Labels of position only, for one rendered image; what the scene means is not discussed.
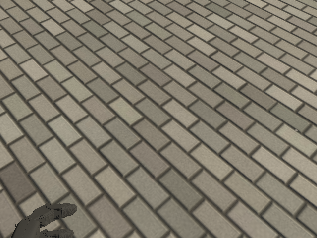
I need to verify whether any robot left hand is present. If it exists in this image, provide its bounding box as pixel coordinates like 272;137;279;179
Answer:
11;202;77;238

